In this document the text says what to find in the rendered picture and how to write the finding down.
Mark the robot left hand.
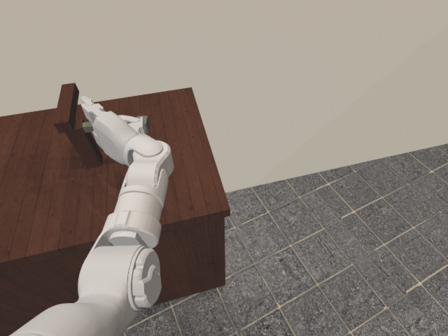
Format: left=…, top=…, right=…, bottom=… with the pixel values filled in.
left=81, top=96, right=146, bottom=165

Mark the tap lever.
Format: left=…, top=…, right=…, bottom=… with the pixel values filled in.
left=82, top=115, right=151, bottom=133

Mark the left robot upper arm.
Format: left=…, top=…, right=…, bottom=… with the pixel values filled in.
left=9, top=245, right=162, bottom=336

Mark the robot left forearm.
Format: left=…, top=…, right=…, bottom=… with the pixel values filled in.
left=78, top=134, right=174, bottom=296

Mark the counter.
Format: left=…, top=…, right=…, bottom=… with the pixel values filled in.
left=0, top=83, right=230, bottom=336

